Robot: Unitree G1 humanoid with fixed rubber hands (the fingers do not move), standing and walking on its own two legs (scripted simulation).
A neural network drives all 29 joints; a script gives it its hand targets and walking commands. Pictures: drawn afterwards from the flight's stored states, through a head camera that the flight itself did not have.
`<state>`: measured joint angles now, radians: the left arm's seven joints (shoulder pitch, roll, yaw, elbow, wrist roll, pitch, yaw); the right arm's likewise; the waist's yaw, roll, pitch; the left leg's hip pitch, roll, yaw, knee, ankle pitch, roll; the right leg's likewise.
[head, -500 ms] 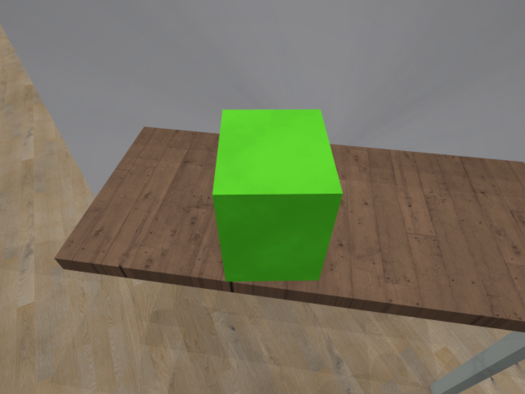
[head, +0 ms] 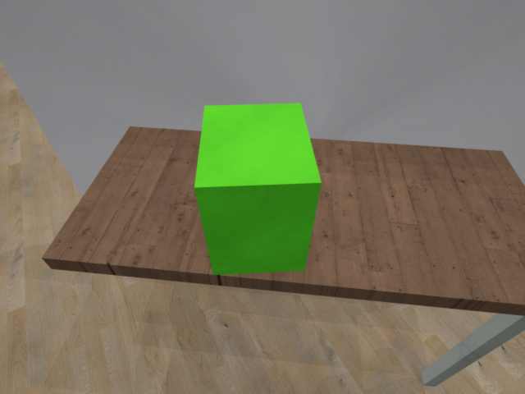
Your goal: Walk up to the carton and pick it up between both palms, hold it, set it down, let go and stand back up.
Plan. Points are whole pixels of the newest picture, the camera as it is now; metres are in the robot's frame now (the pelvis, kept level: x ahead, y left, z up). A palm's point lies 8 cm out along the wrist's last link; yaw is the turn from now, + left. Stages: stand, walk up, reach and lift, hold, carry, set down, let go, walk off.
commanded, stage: stand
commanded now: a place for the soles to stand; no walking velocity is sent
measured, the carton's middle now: (256, 190) +0.49 +0.04 +0.03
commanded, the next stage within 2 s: reach and lift in 0.54 s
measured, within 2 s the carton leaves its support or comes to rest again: neither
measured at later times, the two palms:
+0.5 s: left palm out of the picture +0.01 +0.24 -0.14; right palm out of the picture -0.03 -0.25 -0.15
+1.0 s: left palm out of the picture +0.13 +0.26 -0.11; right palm out of the picture +0.15 -0.23 -0.11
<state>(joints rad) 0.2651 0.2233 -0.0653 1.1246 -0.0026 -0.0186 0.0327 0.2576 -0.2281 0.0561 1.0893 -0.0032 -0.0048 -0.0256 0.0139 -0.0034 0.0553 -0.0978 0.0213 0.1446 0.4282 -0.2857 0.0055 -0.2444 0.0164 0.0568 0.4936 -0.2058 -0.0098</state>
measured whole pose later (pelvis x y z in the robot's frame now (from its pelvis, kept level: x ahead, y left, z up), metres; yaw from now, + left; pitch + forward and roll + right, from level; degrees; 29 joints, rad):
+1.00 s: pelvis +0.00 +0.00 -0.02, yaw +4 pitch -3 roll -2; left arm 0.15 0.25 0.05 0.39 0.14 0.63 -0.09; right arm 0.10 -0.21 -0.03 0.69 0.05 0.23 0.02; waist -0.02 -0.01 0.09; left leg -0.24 0.07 0.05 0.72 -0.43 0.00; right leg -0.29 0.02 -0.07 0.64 -0.29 -0.02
